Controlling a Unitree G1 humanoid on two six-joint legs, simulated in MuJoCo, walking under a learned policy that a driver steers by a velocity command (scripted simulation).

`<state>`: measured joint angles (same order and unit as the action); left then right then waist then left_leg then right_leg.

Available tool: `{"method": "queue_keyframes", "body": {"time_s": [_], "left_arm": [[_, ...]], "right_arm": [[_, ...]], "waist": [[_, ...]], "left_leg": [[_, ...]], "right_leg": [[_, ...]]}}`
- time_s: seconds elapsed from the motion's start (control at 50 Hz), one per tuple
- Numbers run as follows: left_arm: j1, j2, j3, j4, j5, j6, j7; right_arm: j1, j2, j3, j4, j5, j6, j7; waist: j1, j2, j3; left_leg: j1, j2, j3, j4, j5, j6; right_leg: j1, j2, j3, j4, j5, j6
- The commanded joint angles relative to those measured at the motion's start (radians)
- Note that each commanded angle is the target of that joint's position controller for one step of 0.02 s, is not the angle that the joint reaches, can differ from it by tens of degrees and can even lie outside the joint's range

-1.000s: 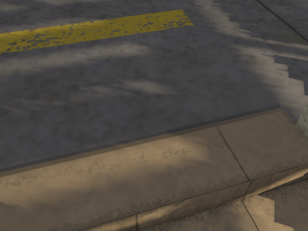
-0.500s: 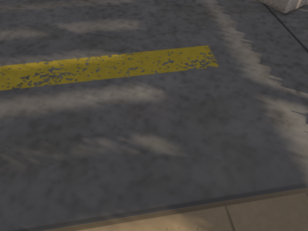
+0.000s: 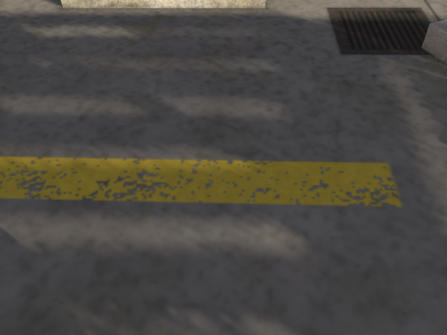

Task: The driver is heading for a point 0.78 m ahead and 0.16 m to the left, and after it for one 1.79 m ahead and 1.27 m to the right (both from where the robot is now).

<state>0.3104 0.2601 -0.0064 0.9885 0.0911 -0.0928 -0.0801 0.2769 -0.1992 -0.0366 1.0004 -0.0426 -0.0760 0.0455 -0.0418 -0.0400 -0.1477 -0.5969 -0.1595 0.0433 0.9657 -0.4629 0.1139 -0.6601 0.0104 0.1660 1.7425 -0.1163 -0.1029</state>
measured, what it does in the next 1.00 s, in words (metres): climbs, turning left: right foot, then left foot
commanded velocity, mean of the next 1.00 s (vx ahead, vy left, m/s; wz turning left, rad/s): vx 0.50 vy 0.00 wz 0.57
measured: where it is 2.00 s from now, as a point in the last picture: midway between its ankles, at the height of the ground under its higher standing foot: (154, 285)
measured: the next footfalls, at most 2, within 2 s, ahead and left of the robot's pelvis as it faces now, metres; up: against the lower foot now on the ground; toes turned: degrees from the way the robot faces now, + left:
right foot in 0.26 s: +0.34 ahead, -0.16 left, +0.00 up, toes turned +8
left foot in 0.82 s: +0.50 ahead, +0.16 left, +0.00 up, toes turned +34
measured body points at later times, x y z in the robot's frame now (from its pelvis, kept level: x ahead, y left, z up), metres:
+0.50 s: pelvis +0.28 -0.07 +0.07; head +0.27 -0.08 +0.52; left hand +0.24 +0.17 -0.06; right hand +0.48 -0.25 -0.05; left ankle +0.27 +0.08 -0.57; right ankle +0.30 -0.17 -0.67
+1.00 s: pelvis +0.49 +0.08 +0.07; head +0.51 +0.10 +0.51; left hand +0.44 +0.38 -0.05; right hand +0.72 -0.08 -0.06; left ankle +0.47 +0.14 -0.67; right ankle +0.58 -0.06 -0.58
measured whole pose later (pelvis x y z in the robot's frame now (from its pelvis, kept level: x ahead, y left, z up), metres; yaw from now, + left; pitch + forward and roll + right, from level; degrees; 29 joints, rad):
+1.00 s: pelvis +0.49 +0.08 +0.07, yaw +37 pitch +2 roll +0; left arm 0.16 0.26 0.08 0.82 -0.01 -0.12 0.02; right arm 0.26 -0.22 -0.09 0.80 0.01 -0.04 0.01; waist -0.01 -0.02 0.02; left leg -0.27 -0.11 0.01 0.40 -0.17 0.11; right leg -0.60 -0.12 0.03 1.20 -0.30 0.02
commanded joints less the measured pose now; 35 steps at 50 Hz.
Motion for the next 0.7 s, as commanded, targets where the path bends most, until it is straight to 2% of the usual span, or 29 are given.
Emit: {"method": "queue_keyframes", "body": {"time_s": [0.02, 0.04, 0.06, 0.1, 0.12, 0.14, 0.16, 0.2, 0.22, 0.24, 0.26, 0.28, 0.3, 0.32, 0.34, 0.36, 0.38, 0.4, 0.42, 0.44, 0.46, 0.5, 0.52, 0.54, 0.56, 0.58, 0.62, 0.66, 0.7], "left_arm": [[-0.089, -0.051, -0.021, -0.145, 0.01, 0.007, 0.027], [-0.115, -0.01, -0.011, -0.162, -0.012, 0.009, 0.035], [-0.143, 0.016, 0.004, -0.182, -0.023, -0.001, 0.053], [-0.209, 0.034, 0.005, -0.22, -0.025, -0.018, 0.071], [-0.254, 0.016, -0.006, -0.239, -0.028, -0.014, 0.065], [-0.317, -0.026, -0.017, -0.263, -0.036, -0.006, 0.059], [-0.344, -0.054, -0.026, -0.263, -0.046, 0.006, 0.05], [-0.376, -0.02, -0.018, -0.257, -0.053, 0.018, 0.044], [-0.388, 0.019, 0.0, -0.258, -0.053, 0.011, 0.054], [-0.37, 0.063, 0.021, -0.255, -0.061, -0.005, 0.067], [-0.257, 0.129, 0.051, -0.231, -0.071, -0.027, 0.085], [-0.06, 0.184, 0.063, -0.194, -0.068, -0.052, 0.098], [0.112, 0.181, 0.052, -0.159, -0.082, -0.047, 0.088], [0.141, 0.158, 0.067, -0.121, -0.053, -0.042, 0.101], [0.031, 0.118, 0.054, -0.131, -0.058, -0.036, 0.102], [-0.062, 0.026, 0.028, -0.155, -0.059, -0.03, 0.108], [-0.087, -0.056, 0.009, -0.155, -0.062, -0.025, 0.107], [-0.098, -0.081, 0.01, -0.162, -0.062, -0.022, 0.114], [-0.097, -0.088, 0.014, -0.154, -0.057, -0.025, 0.12], [-0.083, -0.071, 0.025, -0.141, -0.045, -0.028, 0.122], [-0.05, -0.06, 0.033, -0.127, -0.033, -0.031, 0.115], [0.021, -0.048, 0.039, -0.084, -0.012, -0.04, 0.103], [0.004, 0.067, 0.076, -0.064, -0.078, -0.032, 0.109], [-0.003, 0.081, 0.081, -0.06, -0.086, -0.028, 0.116], [-0.008, 0.072, 0.083, -0.06, -0.084, -0.026, 0.12], [0.005, 0.064, 0.083, -0.046, -0.082, -0.023, 0.125], [0.038, 0.054, 0.088, -0.027, -0.085, -0.022, 0.132], [0.082, 0.077, 0.096, -0.013, -0.091, -0.016, 0.131], [0.117, 0.095, 0.103, -0.003, -0.095, -0.003, 0.128]], "right_arm": [[-0.143, 0.054, 0.038, -0.02, 0.009, -0.037, 0.006], [-0.197, 0.013, 0.026, -0.058, 0.005, -0.049, 0.006], [-0.2, -0.004, 0.028, -0.079, 0.005, -0.069, 0.001], [-0.12, -0.055, 0.021, -0.086, -0.018, -0.101, -0.016], [-0.122, -0.089, 0.007, -0.103, -0.009, -0.104, -0.016], [-0.063, -0.119, -0.008, -0.096, 0.019, -0.102, -0.011], [0.016, -0.131, -0.018, -0.078, 0.027, -0.094, 0.001], [0.099, -0.149, -0.039, -0.068, 0.027, -0.078, 0.02], [0.1, -0.152, -0.045, -0.076, 0.032, -0.071, 0.025], [0.096, -0.142, -0.047, -0.079, 0.026, -0.067, 0.027], [0.084, -0.128, -0.045, -0.09, 0.011, -0.071, 0.028], [0.125, -0.008, -0.016, -0.12, 0.006, -0.076, 0.019], [0.232, 0.076, 0.011, -0.143, -0.009, -0.082, 0.02], [0.042, -0.041, -0.029, -0.146, 0.008, -0.063, 0.016], [-0.013, -0.039, -0.032, -0.138, 0.014, -0.051, 0.002], [0.005, -0.035, -0.032, -0.109, 0.013, -0.042, -0.012], [-0.003, -0.018, -0.03, -0.095, -0.004, -0.041, -0.014], [-0.056, -0.007, -0.026, -0.101, -0.023, -0.038, -0.005], [-0.099, 0.022, -0.022, -0.111, -0.016, -0.035, 0.006], [-0.129, 0.032, -0.017, -0.11, -0.005, -0.034, 0.02], [-0.147, 0.021, -0.019, -0.114, 0.006, -0.033, 0.034], [-0.18, 0.029, -0.015, -0.115, 0.01, -0.03, 0.051], [-0.217, -0.015, -0.035, -0.182, 0.112, 0.013, -0.012], [-0.215, -0.013, -0.028, -0.192, 0.111, 0.03, -0.032], [-0.201, -0.031, -0.032, -0.207, 0.097, 0.042, -0.039], [-0.22, -0.032, -0.033, -0.224, 0.086, 0.051, -0.038], [-0.3, -0.028, -0.032, -0.266, 0.082, 0.063, -0.029], [-0.371, -0.014, -0.028, -0.31, 0.083, 0.063, -0.015], [-0.415, -0.01, -0.028, -0.341, 0.083, 0.067, -0.003]], "waist": [[0.126, -0.019, 0.066], [0.132, -0.003, 0.058], [0.136, 0.046, 0.077], [0.099, 0.034, 0.057], [0.084, 0.005, 0.058], [0.06, 0.048, 0.079], [0.031, 0.087, 0.1], [-0.002, 0.103, 0.125], [0.008, 0.107, 0.118], [0.027, 0.109, 0.089], [0.072, 0.095, 0.014], [0.1, -0.095, -0.216], [0.112, -0.398, -0.466], [0.185, -0.219, -0.154], [0.143, -0.115, 0.014], [0.092, -0.064, 0.05], [0.064, -0.051, 0.058], [0.057, -0.037, 0.063], [0.055, -0.031, 0.055], [0.062, -0.035, 0.065], [0.074, -0.036, 0.073], [0.077, -0.018, 0.099], [0.052, 0.038, 0.175], [0.041, 0.006, 0.166], [0.035, 0.0, 0.166], [0.038, -0.021, 0.183], [0.065, -0.025, 0.214], [0.091, 0.014, 0.23], [0.116, 0.011, 0.24]], "left_leg": [[0.085, 0.204, -0.447, -0.509, 0.225, 0.201], [0.006, 0.172, -0.345, -0.562, 0.244, 0.181], [-0.049, 0.153, -0.316, -0.605, 0.28, 0.156], [-0.064, 0.134, -0.276, -0.595, 0.412, 0.106], [-0.119, 0.112, -0.23, -0.619, 0.402, 0.078], [-0.15, 0.109, -0.24, -0.632, 0.392, 0.077], [-0.067, 0.157, -0.291, -0.632, 0.4, 0.096], [0.161, 0.241, -0.389, -0.578, 0.434, 0.119], [0.246, 0.263, -0.431, -0.545, 0.48, 0.112], [0.296, 0.267, -0.451, -0.488, 0.57, 0.085], [0.266, 0.229, -0.426, -0.366, 0.676, 0.029], [0.12, 0.086, -0.317, -0.054, 0.511, -0.054], [-0.181, -0.041, -0.222, 0.235, -0.166, -0.119], [-0.404, 0.048, -0.204, 0.482, -0.093, -0.092], [-0.419, 0.117, -0.18, 0.552, 0.074, -0.068], [-0.326, 0.183, -0.173, 0.472, 0.209, -0.062], [-0.239, 0.222, -0.175, 0.39, 0.269, -0.059], [-0.19, 0.244, -0.146, 0.349, 0.247, -0.076], [-0.178, 0.255, -0.132, 0.308, 0.23, -0.08], [-0.196, 0.265, -0.124, 0.267, 0.251, -0.079], [-0.214, 0.274, -0.115, 0.222, 0.301, -0.073], [-0.246, 0.281, -0.108, 0.104, 0.416, -0.06], [-0.235, 0.259, -0.125, 0.138, 0.414, -0.06], [-0.215, 0.262, -0.133, 0.094, 0.443, -0.06], [-0.182, 0.265, -0.12, 0.039, 0.472, -0.064], [-0.161, 0.267, -0.105, -0.008, 0.499, -0.065], [-0.164, 0.271, -0.072, -0.088, 0.528, -0.054], [-0.185, 0.27, -0.054, -0.171, 0.507, -0.032], [-0.16, 0.249, -0.003, -0.235, 0.432, -0.017]], "right_leg": [[-0.352, -0.009, -0.012, 0.062, -0.082, -0.039], [-0.231, -0.033, -0.067, -0.114, -0.133, -0.003], [-0.154, -0.055, -0.095, -0.187, -0.125, 0.028], [-0.016, -0.103, -0.124, -0.458, -0.049, 0.098], [0.145, -0.115, -0.145, -0.706, -0.036, 0.129], [0.26, -0.099, -0.175, -0.858, -0.075, 0.172], [0.26, -0.086, -0.184, -0.91, -0.039, 0.195], [0.195, -0.063, -0.182, -1.081, 0.09, 0.186], [0.211, -0.047, -0.189, -1.155, 0.08, 0.169], [0.278, -0.043, -0.195, -1.18, 0.088, 0.128], [0.473, -0.073, -0.182, -1.136, 0.141, 0.047], [0.851, -0.259, 0.021, -1.117, 0.387, -0.155], [1.247, -0.504, 0.492, -1.3, 0.291, -0.392], [1.03, -0.474, 0.552, -1.42, -0.067, -0.256], [0.777, -0.44, 0.395, -1.459, -0.3, -0.159], [0.624, -0.401, 0.261, -1.494, -0.281, -0.118], [0.56, -0.367, 0.147, -1.531, -0.132, -0.106], [0.536, -0.348, 0.076, -1.563, -0.045, -0.107], [0.544, -0.323, 0.007, -1.58, 0.015, -0.104], [0.561, -0.309, -0.063, -1.6, 0.049, -0.104], [0.581, -0.305, -0.113, -1.618, 0.092, -0.112], [0.606, -0.308, -0.196, -1.631, 0.217, -0.134], [0.525, -0.278, -0.241, -1.597, 0.166, -0.025], [0.491, -0.284, -0.26, -1.611, 0.129, -0.013], [0.485, -0.287, -0.282, -1.616, 0.101, -0.01], [0.477, -0.289, -0.303, -1.624, 0.099, -0.013], [0.52, -0.297, -0.337, -1.63, 0.096, -0.013], [0.619, -0.318, -0.351, -1.612, 0.112, -0.008], [0.702, -0.322, -0.384, -1.573, 0.171, -0.006]]}}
